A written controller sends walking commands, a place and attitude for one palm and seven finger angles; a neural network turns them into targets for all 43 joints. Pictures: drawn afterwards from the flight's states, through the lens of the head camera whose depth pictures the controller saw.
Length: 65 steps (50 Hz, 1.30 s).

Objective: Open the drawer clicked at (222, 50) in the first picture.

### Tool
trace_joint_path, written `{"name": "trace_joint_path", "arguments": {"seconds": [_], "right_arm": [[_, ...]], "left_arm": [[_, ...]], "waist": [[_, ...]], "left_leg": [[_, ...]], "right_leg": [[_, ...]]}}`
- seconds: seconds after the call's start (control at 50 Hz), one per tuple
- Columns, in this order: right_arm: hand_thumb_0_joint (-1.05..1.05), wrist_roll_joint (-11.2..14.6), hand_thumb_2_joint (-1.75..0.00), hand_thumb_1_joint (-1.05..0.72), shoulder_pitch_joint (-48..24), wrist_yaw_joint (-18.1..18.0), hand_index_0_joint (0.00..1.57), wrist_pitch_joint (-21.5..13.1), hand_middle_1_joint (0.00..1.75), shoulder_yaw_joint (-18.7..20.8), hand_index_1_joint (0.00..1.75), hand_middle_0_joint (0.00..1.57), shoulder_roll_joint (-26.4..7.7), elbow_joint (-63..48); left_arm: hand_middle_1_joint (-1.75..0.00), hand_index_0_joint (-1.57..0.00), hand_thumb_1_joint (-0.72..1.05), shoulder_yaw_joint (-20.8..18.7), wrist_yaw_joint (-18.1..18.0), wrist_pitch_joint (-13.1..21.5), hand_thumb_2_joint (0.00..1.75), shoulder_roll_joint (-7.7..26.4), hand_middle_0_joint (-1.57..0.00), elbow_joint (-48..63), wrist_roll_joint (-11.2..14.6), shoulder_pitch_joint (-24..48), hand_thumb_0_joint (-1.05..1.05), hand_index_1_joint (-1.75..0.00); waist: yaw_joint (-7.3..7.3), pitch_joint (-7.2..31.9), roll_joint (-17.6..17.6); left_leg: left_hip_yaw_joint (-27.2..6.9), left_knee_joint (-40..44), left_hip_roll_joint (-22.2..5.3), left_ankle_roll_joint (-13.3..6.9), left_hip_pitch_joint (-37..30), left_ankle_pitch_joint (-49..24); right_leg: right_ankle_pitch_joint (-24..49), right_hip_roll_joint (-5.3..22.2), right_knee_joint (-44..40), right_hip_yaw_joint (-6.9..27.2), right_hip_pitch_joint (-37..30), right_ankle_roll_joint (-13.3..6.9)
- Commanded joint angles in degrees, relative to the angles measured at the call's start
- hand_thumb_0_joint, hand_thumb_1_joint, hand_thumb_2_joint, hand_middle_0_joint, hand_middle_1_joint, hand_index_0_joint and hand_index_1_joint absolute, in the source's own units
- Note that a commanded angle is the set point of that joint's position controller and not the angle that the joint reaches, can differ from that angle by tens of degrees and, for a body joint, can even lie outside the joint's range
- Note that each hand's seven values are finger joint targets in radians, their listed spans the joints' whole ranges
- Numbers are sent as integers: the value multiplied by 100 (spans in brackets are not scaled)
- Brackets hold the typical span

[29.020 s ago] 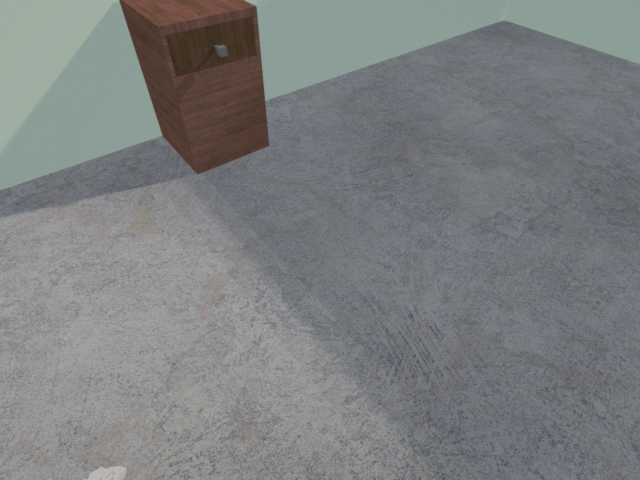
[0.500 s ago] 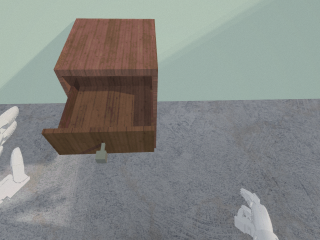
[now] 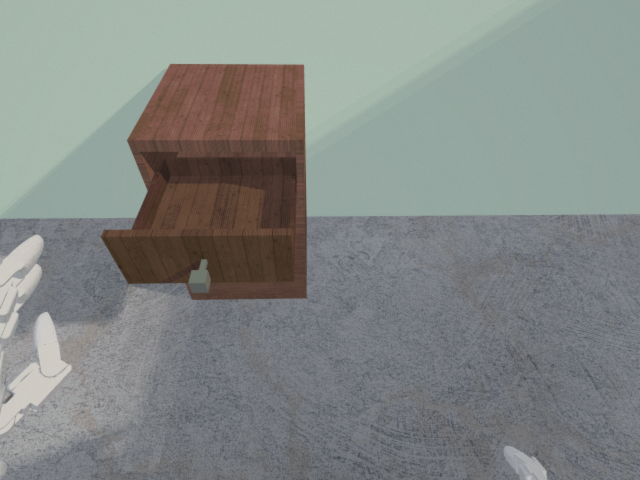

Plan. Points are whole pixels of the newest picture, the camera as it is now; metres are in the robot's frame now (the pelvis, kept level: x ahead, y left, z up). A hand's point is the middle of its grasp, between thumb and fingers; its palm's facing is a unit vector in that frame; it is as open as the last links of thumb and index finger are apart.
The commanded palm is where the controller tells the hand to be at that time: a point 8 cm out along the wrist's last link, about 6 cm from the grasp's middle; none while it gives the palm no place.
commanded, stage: stop stepping back and stand still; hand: left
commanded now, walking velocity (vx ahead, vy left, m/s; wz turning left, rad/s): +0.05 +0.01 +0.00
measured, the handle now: (201, 274) +0.56 +0.26 -0.19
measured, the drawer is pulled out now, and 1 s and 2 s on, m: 0.29 0.29 0.29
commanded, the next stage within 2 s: let the arm hang, fingers relaxed in 0.34 s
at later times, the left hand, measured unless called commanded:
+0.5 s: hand (68, 392) +0.19 +0.25 +0.10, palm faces +0.29 -0.83 -0.48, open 7.4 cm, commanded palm none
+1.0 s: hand out of the picture -0.05 +0.21 -0.17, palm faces +0.04 -0.97 -0.24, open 7.3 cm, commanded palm none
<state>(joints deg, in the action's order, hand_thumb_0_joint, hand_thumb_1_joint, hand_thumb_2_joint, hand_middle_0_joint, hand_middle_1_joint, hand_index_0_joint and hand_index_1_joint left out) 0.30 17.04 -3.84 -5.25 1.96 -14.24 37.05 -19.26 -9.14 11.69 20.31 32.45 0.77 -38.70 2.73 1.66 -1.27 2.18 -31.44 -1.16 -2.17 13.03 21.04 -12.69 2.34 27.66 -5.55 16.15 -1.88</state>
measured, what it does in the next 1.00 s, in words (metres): steps on the spot: left foot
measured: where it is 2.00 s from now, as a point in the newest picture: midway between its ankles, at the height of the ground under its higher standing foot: outside the picture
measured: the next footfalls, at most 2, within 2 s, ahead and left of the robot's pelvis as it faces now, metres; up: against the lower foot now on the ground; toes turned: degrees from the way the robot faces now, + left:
left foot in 0.02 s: +0.01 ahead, +0.14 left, +0.00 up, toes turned +0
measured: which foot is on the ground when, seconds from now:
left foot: up 0.00-0.00, down 0.02-1.00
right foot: down 0.00-1.00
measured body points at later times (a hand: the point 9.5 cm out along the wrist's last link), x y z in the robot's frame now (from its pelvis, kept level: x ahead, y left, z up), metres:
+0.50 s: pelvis -0.02 +0.01 -0.01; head -0.02 +0.00 +0.44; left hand +0.17 +0.29 +0.13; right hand +0.14 -0.21 -0.11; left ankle -0.03 +0.14 -0.74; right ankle +0.02 -0.09 -0.74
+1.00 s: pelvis -0.01 +0.02 +0.00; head +0.02 +0.02 +0.45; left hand -0.05 +0.26 -0.15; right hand -0.05 -0.20 -0.16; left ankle -0.03 +0.14 -0.74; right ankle +0.02 -0.09 -0.74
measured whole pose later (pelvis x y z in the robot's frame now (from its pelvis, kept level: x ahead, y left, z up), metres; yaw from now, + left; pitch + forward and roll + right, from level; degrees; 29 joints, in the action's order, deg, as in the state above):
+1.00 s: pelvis -0.01 +0.02 +0.00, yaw +0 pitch -2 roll +0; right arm -0.8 20.4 -2.3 1.5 0.0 -7.9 61.4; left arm -1.9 -1.4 -1.9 11.2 -63.1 -0.9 -18.0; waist -0.5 -6.0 0.3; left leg -0.4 -26.1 -1.0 0.5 8.2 15.8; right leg -10.1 0.4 24.4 -4.0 12.2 -1.0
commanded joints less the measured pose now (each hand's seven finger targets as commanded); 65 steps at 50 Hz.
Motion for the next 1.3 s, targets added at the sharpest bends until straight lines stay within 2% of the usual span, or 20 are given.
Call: {"name": "trace_joint_path", "arguments": {"seconds": [0.0, 0.02, 0.06, 0.12, 0.16, 0.2, 0.24, 0.26, 0.3, 0.32, 0.4, 0.42, 0.44, 0.46, 0.52, 0.54, 0.6, 0.74, 0.94, 1.28], "right_arm": [[0, -11, -90, -90, -896, 15, 20, -574, 30, 213, 30, 20, -601, -1195], [0, 71, -90, -90, -801, 47, 20, -557, 30, 246, 30, 20, -582, -1176], [0, 129, -90, -90, -835, 20, 20, -509, 30, 137, 30, 20, -389, -1139], [0, 154, -90, -90, -876, -23, 20, -555, 30, 138, 30, 20, -449, -1044], [0, 132, -90, -90, -829, -21, 20, -530, 30, 174, 30, 20, -442, -1011], [0, 81, -90, -90, -754, 29, 20, -477, 30, 145, 30, 20, -396, -939], [0, 47, -90, -90, -843, 52, 20, -450, 30, 79, 30, 20, -377, -921], [0, 54, -90, -90, -913, 34, 20, -448, 30, 46, 30, 20, -384, -954], [0, 31, -90, -90, -1006, 17, 20, -447, 30, -17, 30, 20, -413, -1027], [0, 55, -90, -90, -1057, 18, 20, -442, 30, -53, 30, 20, -337, -1074], [0, 45, -90, -90, -1073, 44, 20, -475, 30, -63, 30, 20, -275, -1059], [0, -72, -90, -90, -1042, 531, 20, -479, 30, 329, 30, 20, -906, 477], [0, -54, -90, -90, -371, 496, 20, -116, 30, 232, 30, 20, -400, 435], [0, -93, -90, -90, -174, 456, 20, 30, 30, 166, 30, 20, -230, 396], [0, -151, -90, -90, -197, 435, 20, 330, 30, 87, 30, 20, -337, 335], [0, -159, -90, -90, -216, 420, 20, 375, 30, 72, 30, 20, -344, 389], [0, -179, -90, -90, -370, 330, 20, 426, 30, -16, 30, 20, -324, 707], [0, -140, -90, -90, -5, 175, 20, 499, 30, -104, 30, 20, -33, 1556], [0, -85, -90, -90, 690, 128, 20, 546, 30, -110, 30, 20, 128, 2222], [0, -104, -90, -90, 904, 113, 20, 511, 30, -103, 30, 20, 474, 2555]], "left_arm": [[-30, -20, 90, -857, -124, 546, 90, 1199, -20, 1758, 81, 8, 0, -30], [-30, -20, 90, -961, -97, 511, 90, 1223, -20, 1597, 113, -208, 0, -30], [-30, -20, 90, -1004, -111, 452, 90, 1166, -20, 1528, 86, -163, 0, -30], [-30, -20, 90, -885, -134, 430, 90, 1007, -20, 987, 108, 139, 0, -30], [-30, -20, 90, -832, -120, 423, 90, 1018, -20, 883, 103, 405, 0, -30], [-30, -20, 90, -665, -120, 397, 90, 912, -20, 836, 73, 562, 0, -30], [-30, -20, 90, -556, -117, 373, 90, 871, -20, 1011, 70, 713, 0, -30], [-30, -20, 90, -583, -121, 350, 90, 923, -20, 1180, 85, 719, 0, -30], [-30, -20, 90, -605, -145, 334, 90, 912, -20, 1359, 54, 683, 0, -30], [-30, -20, 90, -629, -167, 300, 90, 914, -20, 1390, 3, 643, 0, -30], [-30, -20, 90, -778, -159, 304, 90, 990, -20, 1298, 76, 385, 0, -30], [-30, -20, 90, 1391, 675, -723, 90, -67, -20, -3575, -489, 1123, 0, -30], [-30, -20, 90, 1286, 794, -1083, 90, -230, -20, -3808, -366, 915, 0, -30], [-30, -20, 90, 1369, 817, -1132, 90, -384, -20, -3993, -325, 1150, 0, -30], [-30, -20, 90, 1394, 829, -1192, 90, -141, -20, -4868, -321, 1778, 0, -30], [-30, -20, 90, 1412, 816, -1217, 90, -119, -20, -5237, -313, 1951, 0, -30], [-30, -20, 90, 1487, 762, -1301, 90, -184, -20, -6372, -250, 2267, 0, -30], [-30, -20, 90, 1527, 764, -1248, 90, -382, -20, -8303, -183, 2131, 0, -30], [-30, -20, 90, 1697, 756, -1229, 90, -486, -20, -9310, -137, 1961, 0, -30], [-30, -20, 90, 1678, 698, -1198, 90, -738, -20, -9578, -163, 1850, 0, -30]], "waist": [[-237, 111, 851], [-261, 273, 872], [-199, 107, 1348], [-158, -371, 228], [-97, -527, -456], [-47, -429, -817], [-42, -316, -581], [-56, -359, -114], [-135, -488, 1066], [-162, -506, 1307], [-193, -231, 547], [-46, -430, 249], [-100, 133, -7], [-77, 278, -490], [-162, 96, -1305], [-170, 51, -1185], [-283, -145, 180], [-347, -170, 1088], [-297, -570, 115], [-277, -930, 268]], "left_leg": [[-646, 1556, -702, -320, -18, -908], [-762, 1331, -888, -357, -32, -958], [-748, 1521, -860, -323, 604, 123], [-528, 1006, -554, -234, 1188, 625], [-159, 211, -95, -80, 981, 834], [21, -336, 57, -54, 717, 479], [-70, 186, 9, -94, 230, 178], [-252, 706, -100, -113, 100, 164], [-1220, 1772, -755, -308, 633, 862], [-1395, 1936, -978, -388, 1028, 998], [-627, 1054, -471, -116, 913, -408], [-365, -134, -210, 105, 1007, -986], [-234, -309, -134, 191, 406, -1089], [-286, -479, -94, 170, 178, -1406], [-459, -318, 14, 42, 415, -1194], [-525, -137, -26, 25, 320, -1535], [-868, 510, -375, -34, 326, -2643], [-598, 983, -297, 21, 201, -1146], [-581, 1162, -371, -24, 50, -958], [-500, 1265, -338, -12, 148, -656]], "right_leg": [[-73, 315, 55, 612, -680, 133], [-308, 159, 288, 404, -569, 217], [-777, 22, 453, 197, -628, 201], [-858, 89, -241, 685, -707, 161], [-2009, 536, -1125, 1625, -84, -61], [-2286, 1024, -1531, 2002, 44, -325], [-1841, 868, -1257, 1540, 119, -275], [-1663, 587, -911, 1205, 179, -166], [-1302, -92, 144, 515, -104, 148], [-881, -187, 548, 307, -405, 195], [230, 8, -223, 667, -966, 146], [1170, 506, 481, 625, 39, -19], [1174, 621, 311, 977, 184, -168], [1242, 645, 244, 909, 256, -236], [805, 706, 93, 912, -22, -278], [1063, 645, 155, 861, -141, -258], [1324, 246, 361, 634, -536, -18], [547, 231, -498, 765, -1064, -94], [224, 260, -822, 687, -800, -81], [-97, 221, -865, 715, -469, -65]]}}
